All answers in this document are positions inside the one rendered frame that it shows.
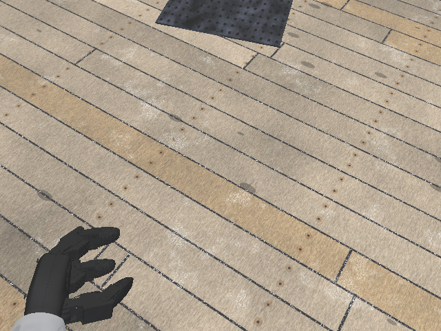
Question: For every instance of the robot left hand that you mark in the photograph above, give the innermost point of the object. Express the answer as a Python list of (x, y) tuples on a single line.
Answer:
[(60, 273)]

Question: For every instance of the robot left forearm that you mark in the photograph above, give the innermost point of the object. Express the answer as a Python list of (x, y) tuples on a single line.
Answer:
[(39, 321)]

